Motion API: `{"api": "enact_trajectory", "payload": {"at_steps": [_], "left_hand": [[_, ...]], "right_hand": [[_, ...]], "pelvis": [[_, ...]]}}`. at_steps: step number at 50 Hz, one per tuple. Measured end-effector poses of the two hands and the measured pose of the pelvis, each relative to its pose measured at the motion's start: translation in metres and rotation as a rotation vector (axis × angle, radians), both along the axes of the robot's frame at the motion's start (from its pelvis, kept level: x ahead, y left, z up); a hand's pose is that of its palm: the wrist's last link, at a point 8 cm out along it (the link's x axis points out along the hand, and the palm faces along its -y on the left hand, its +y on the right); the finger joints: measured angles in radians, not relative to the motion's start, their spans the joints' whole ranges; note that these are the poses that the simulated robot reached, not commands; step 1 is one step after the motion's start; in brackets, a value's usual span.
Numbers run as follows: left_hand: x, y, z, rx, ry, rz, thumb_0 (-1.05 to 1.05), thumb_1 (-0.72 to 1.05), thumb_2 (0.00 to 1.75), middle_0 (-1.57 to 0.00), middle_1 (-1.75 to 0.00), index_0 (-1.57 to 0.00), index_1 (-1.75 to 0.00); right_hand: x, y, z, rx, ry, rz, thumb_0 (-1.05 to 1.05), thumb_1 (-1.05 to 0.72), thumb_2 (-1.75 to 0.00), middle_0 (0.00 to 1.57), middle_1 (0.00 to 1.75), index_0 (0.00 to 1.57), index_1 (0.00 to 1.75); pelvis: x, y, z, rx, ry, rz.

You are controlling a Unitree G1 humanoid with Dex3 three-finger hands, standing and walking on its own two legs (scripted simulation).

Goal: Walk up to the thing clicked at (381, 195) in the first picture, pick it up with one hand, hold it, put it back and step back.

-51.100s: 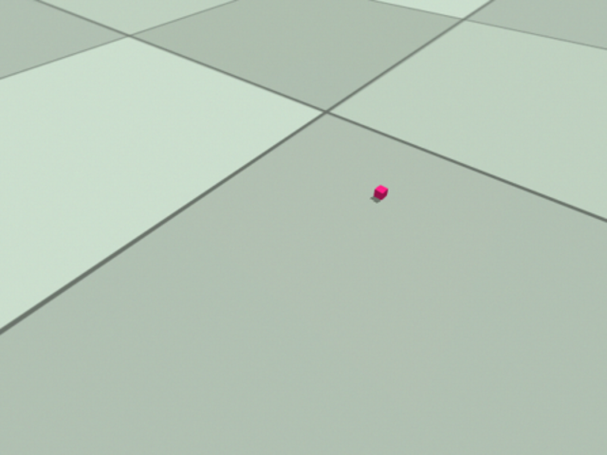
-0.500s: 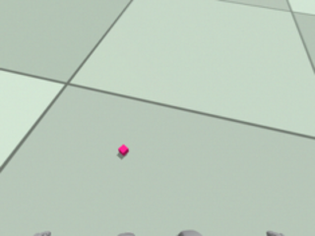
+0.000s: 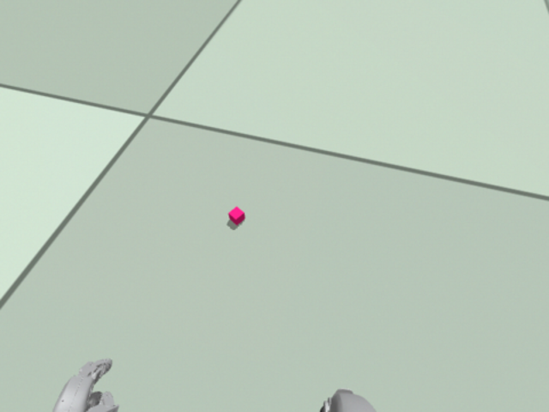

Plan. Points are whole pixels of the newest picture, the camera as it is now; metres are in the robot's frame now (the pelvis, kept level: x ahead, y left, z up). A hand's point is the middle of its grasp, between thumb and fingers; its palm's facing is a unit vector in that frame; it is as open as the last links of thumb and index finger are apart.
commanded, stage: step back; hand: left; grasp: from above
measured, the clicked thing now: (236, 215) +0.90 +0.22 -0.73
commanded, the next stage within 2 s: stand in 1.46 s
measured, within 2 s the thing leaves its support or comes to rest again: neither
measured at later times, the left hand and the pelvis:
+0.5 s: hand out of the picture -0.09 +0.25 -0.13, palm faces -0.03 -0.91 -0.41, open 7.4 cm; pelvis -0.15 -0.02 +0.01, yaw -3 degrees
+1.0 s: hand out of the picture -0.06 +0.24 -0.12, palm faces +0.02 -0.92 -0.38, open 7.4 cm; pelvis -0.14 -0.02 +0.02, yaw +0 degrees
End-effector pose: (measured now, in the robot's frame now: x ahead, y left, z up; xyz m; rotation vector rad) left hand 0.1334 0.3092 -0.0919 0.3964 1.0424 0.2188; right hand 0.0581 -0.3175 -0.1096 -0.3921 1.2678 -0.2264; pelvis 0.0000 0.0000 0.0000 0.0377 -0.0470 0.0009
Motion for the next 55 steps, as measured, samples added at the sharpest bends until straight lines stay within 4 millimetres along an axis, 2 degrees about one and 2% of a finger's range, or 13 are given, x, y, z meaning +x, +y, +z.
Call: {"api": "enact_trajectory", "payload": {"at_steps": [3,7,12,16,21,24,27,30,34,39,44,48,55], "left_hand": [[-0.017,0.000,-0.002,-0.019,0.015,0.005,0.01,0.90,0.90,-0.21,-0.30,-0.21,-0.30],[-0.045,-0.003,0.000,-0.038,0.024,0.013,0.01,0.90,0.90,-0.21,-0.30,-0.21,-0.30],[-0.095,-0.009,-0.003,-0.034,0.068,-0.005,0.01,0.90,0.90,-0.21,-0.30,-0.20,-0.30],[-0.142,-0.017,-0.010,-0.010,0.115,-0.016,0.01,0.90,0.90,-0.21,-0.30,-0.20,-0.30],[-0.203,-0.026,-0.001,-0.010,0.171,0.018,0.01,0.90,0.90,-0.21,-0.30,-0.21,-0.30],[-0.225,-0.022,0.005,-0.004,0.172,0.044,0.01,0.90,0.90,-0.21,-0.30,-0.21,-0.30],[-0.237,-0.013,0.007,0.000,0.150,0.067,0.01,0.90,0.90,-0.21,-0.30,-0.21,-0.30],[-0.245,0.000,0.003,-0.004,0.135,0.089,0.01,0.90,0.90,-0.21,-0.30,-0.21,-0.30],[-0.250,0.010,-0.001,-0.017,0.161,0.096,0.01,0.90,0.90,-0.21,-0.30,-0.21,-0.30],[-0.237,0.008,0.001,-0.031,0.159,0.068,0.01,0.90,0.90,-0.21,-0.30,-0.20,-0.30],[-0.215,-0.006,0.003,-0.025,0.122,0.043,0.01,0.90,0.90,-0.21,-0.30,-0.20,-0.30],[-0.203,-0.021,0.004,-0.031,0.075,0.048,0.01,0.90,0.90,-0.21,-0.30,-0.20,-0.30],[-0.191,-0.025,0.004,-0.060,0.070,0.073,0.01,0.90,0.90,-0.21,-0.30,-0.21,-0.30]], "right_hand": [[-0.020,0.009,0.007,0.015,-0.012,0.004,0.01,-0.90,-0.90,0.21,0.30,0.20,0.30],[-0.038,0.010,0.021,0.005,-0.054,0.008,0.01,-0.90,-0.90,0.21,0.31,0.20,0.30],[-0.050,-0.002,0.026,-0.009,-0.137,0.020,0.01,-0.90,-0.90,0.21,0.31,0.21,0.30],[-0.068,-0.019,0.017,0.000,-0.192,0.010,0.00,-0.90,-0.90,0.21,0.31,0.21,0.30],[-0.108,-0.027,0.014,0.022,-0.155,-0.028,0.00,-0.90,-0.90,0.21,0.30,0.20,0.30],[-0.134,-0.027,0.011,0.028,-0.106,-0.024,0.00,-0.90,-0.90,0.21,0.30,0.20,0.30],[-0.158,-0.023,0.006,0.029,-0.038,-0.010,0.00,-0.90,-0.90,0.21,0.30,0.20,0.30],[-0.174,-0.014,0.004,0.029,0.010,0.002,0.01,-0.90,-0.90,0.21,0.30,0.20,0.30],[-0.183,0.003,0.009,0.044,-0.006,-0.008,0.01,-0.90,-0.90,0.21,0.30,0.20,0.30],[-0.182,0.010,0.018,0.057,-0.056,-0.019,0.01,-0.90,-0.90,0.21,0.30,0.20,0.30],[-0.171,-0.004,0.013,0.063,-0.075,-0.036,0.00,-0.90,-0.90,0.21,0.31,0.21,0.30],[-0.154,-0.014,0.008,0.054,-0.063,-0.030,0.01,-0.90,-0.90,0.21,0.30,0.20,0.30],[-0.119,-0.014,0.012,0.041,-0.057,0.023,0.00,-0.90,-0.90,0.21,0.30,0.20,0.30]], "pelvis": [[-0.021,0.003,0.005,-0.024,-0.008,-0.006],[-0.046,0.000,0.012,-0.049,0.001,-0.022],[-0.083,-0.007,0.011,-0.056,0.011,-0.059],[-0.114,-0.017,0.002,-0.063,0.004,-0.090],[-0.138,-0.023,0.010,-0.034,-0.001,-0.086],[-0.148,-0.021,0.013,-0.026,0.003,-0.065],[-0.154,-0.017,0.012,-0.030,0.008,-0.035],[-0.159,-0.010,0.009,-0.033,0.011,-0.002],[-0.162,-0.002,0.012,-0.012,0.002,-0.006],[-0.160,-0.006,0.019,-0.021,0.003,-0.019],[-0.153,-0.018,0.016,-0.034,0.001,-0.026],[-0.144,-0.025,0.014,-0.050,0.000,-0.010],[-0.126,-0.018,0.017,-0.039,0.003,0.017]]}}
